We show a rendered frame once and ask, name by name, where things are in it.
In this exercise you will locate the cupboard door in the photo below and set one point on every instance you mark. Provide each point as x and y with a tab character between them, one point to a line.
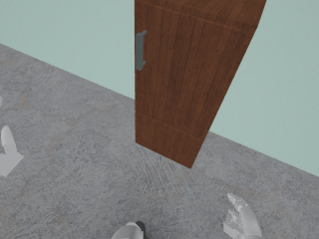
188	60

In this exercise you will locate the handle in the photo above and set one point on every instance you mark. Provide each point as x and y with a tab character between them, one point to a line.
140	50

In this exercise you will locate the robot left hand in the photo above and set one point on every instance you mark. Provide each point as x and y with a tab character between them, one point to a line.
11	158

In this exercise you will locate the robot left thigh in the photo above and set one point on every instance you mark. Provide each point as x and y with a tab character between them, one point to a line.
129	232

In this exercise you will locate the robot right hand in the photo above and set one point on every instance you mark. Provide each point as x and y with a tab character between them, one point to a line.
238	226

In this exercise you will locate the robot left foot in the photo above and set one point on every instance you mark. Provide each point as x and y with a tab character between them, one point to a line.
142	227

